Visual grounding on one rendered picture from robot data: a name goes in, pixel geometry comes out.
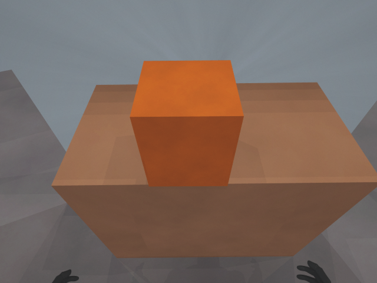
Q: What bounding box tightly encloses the robot right hand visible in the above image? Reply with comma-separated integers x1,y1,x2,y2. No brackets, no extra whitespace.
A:
297,261,331,283

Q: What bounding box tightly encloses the robot left hand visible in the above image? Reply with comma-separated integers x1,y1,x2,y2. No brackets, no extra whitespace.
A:
52,269,79,283

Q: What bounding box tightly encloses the carton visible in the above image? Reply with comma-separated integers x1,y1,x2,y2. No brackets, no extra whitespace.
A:
130,60,244,186

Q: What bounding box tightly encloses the pedestal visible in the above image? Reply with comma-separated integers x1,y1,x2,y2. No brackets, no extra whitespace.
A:
51,83,377,258

